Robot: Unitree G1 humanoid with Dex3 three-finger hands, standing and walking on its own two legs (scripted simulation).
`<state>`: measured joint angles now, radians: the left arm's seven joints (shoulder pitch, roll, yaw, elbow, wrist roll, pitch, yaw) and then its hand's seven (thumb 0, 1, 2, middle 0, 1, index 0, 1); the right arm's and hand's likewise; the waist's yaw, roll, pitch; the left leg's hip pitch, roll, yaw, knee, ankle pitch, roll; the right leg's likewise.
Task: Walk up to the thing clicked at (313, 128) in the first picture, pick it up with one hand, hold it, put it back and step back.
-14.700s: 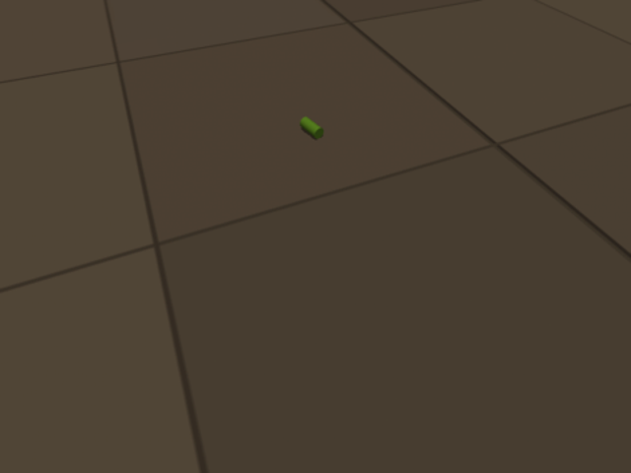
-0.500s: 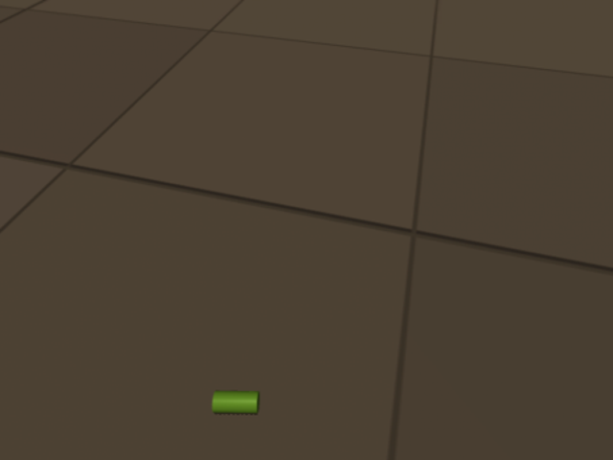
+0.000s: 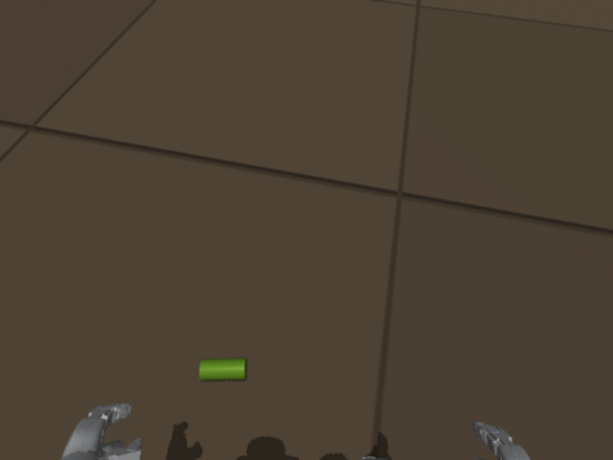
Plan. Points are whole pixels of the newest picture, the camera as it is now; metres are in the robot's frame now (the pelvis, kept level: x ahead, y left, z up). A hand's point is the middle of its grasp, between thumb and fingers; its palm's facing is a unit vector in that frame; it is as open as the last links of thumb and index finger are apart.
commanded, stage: rise first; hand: left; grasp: from above
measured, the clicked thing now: (223, 369) +0.42 +0.24 -0.73
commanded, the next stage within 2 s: none
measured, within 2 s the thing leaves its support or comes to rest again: neither
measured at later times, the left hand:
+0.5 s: hand out of the picture +0.15 +0.27 -0.22, palm faces -0.14 -0.88 -0.45, open 14.1 cm
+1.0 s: hand out of the picture +0.14 +0.29 -0.31, palm faces -0.34 -0.74 -0.59, open 14.1 cm
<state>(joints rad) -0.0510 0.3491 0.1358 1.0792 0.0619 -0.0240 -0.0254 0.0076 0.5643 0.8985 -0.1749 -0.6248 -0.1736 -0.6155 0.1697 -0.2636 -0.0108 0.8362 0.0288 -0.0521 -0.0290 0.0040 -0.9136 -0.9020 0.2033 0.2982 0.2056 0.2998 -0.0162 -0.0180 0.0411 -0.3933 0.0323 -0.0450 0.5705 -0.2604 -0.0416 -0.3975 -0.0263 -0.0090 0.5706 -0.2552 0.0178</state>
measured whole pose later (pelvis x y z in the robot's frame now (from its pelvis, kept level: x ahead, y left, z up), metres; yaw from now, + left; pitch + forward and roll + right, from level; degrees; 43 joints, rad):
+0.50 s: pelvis +0.01 +0.02 -0.07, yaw -1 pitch +17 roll -2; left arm 0.20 0.30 0.14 0.55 0.25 0.16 0.03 0.00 -0.53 1.01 -0.07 -1.06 -0.06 -1.06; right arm 0.19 -0.22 -0.05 0.59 0.00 -0.11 -0.01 0.01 -0.89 -0.90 0.20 0.30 0.21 0.30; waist -0.01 -0.01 -0.09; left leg -0.90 0.03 -0.04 1.13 -0.53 -0.02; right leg -0.88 -0.02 0.01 1.08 -0.49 0.05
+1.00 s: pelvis -0.02 +0.02 -0.16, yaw -1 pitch +27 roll -2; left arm 0.18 0.38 0.13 0.48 0.43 0.11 0.04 0.00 -0.53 0.93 -0.11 -1.05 -0.11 -1.04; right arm 0.12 -0.25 -0.03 0.53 0.00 -0.18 0.02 0.01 -0.94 -0.91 0.21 0.30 0.21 0.30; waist -0.02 0.00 -0.17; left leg -1.35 0.01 -0.08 1.52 -0.64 -0.03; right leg -1.33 -0.03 0.00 1.48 -0.61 0.04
